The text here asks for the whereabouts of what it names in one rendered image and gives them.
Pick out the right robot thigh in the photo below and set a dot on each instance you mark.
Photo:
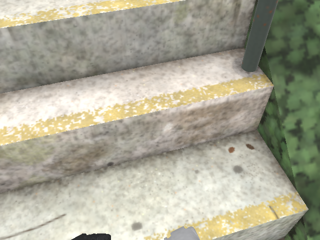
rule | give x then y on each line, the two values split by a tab
182	234

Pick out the robot right shin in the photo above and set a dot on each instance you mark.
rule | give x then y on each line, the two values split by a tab
192	228

